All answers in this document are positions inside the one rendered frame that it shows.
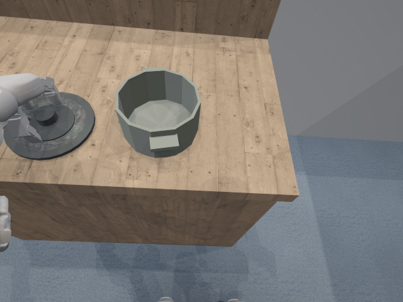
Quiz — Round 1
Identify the pot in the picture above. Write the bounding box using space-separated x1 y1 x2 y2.
115 67 201 158

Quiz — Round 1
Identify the lid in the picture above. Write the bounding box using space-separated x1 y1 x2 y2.
3 92 95 160

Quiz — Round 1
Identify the left robot hand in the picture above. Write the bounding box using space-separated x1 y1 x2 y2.
0 73 62 143

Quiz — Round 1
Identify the table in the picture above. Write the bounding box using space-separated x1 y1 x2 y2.
0 0 299 247

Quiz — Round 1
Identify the knob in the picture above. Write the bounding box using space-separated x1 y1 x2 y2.
33 106 58 126

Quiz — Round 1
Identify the robot left forearm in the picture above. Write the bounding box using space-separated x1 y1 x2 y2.
0 86 18 146

